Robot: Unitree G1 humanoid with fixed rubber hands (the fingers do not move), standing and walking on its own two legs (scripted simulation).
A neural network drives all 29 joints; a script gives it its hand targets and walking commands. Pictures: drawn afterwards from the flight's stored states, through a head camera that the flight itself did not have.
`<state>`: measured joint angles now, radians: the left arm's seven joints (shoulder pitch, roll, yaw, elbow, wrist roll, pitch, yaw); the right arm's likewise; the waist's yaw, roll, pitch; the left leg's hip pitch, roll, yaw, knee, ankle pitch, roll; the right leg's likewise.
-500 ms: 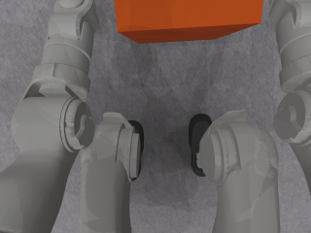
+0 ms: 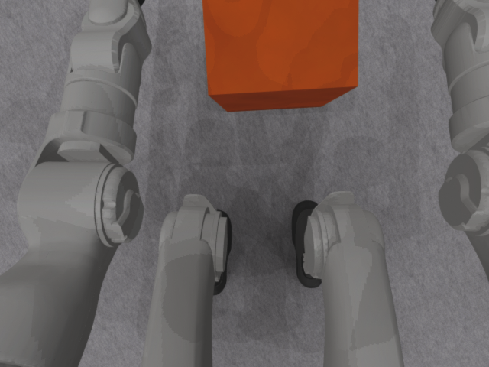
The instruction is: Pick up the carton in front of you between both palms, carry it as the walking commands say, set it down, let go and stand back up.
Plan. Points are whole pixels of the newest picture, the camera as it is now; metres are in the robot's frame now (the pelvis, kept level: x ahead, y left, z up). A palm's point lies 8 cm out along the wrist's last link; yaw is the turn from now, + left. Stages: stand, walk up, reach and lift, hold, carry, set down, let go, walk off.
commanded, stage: set down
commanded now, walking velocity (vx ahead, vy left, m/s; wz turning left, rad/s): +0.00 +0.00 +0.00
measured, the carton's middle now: (275, 44) +0.57 -0.04 -0.30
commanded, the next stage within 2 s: let go in 0.68 s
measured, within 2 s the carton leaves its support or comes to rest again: neither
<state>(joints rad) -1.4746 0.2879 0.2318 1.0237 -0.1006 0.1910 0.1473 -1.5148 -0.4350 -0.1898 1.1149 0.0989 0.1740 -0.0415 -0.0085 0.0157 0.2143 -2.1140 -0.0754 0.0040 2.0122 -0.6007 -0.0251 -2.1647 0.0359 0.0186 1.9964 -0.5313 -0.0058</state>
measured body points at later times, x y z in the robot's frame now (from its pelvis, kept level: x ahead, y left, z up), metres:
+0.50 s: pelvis +0.02 +0.00 +0.13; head +0.36 -0.03 +0.43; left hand +0.59 +0.16 +0.03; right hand +0.59 -0.24 +0.03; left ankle +0.10 +0.12 -0.39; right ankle +0.11 -0.11 -0.39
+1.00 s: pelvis +0.06 -0.01 +0.26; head +0.35 -0.03 +0.61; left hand +0.52 +0.18 +0.14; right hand +0.51 -0.25 +0.13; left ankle +0.10 +0.12 -0.39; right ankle +0.11 -0.11 -0.39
